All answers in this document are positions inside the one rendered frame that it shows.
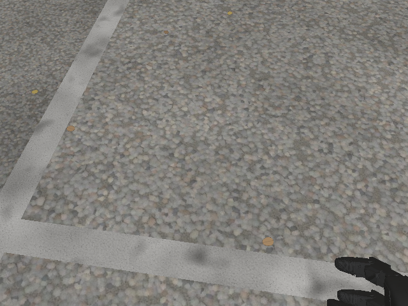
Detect right robot hand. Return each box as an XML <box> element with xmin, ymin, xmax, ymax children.
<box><xmin>327</xmin><ymin>257</ymin><xmax>408</xmax><ymax>306</ymax></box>

